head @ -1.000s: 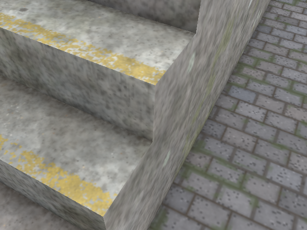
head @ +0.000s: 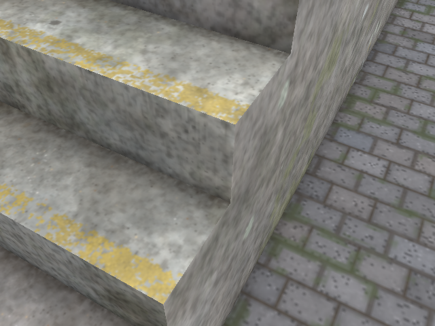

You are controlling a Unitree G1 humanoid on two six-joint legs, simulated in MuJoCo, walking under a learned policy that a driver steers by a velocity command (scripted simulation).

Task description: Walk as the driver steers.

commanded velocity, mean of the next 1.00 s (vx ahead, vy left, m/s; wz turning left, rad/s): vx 0.09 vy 0.00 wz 0.00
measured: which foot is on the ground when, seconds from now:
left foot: down 0.00-1.00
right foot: down 0.00-1.00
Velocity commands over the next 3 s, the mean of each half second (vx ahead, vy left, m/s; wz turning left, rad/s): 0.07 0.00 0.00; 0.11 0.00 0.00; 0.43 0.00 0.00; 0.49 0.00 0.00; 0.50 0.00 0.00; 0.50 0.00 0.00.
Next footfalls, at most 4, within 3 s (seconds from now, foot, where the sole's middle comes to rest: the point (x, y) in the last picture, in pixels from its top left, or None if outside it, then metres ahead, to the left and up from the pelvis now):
none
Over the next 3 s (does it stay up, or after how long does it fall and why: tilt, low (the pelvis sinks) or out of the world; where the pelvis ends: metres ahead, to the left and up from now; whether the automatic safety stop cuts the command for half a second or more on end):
stays up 0.03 0.01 0.00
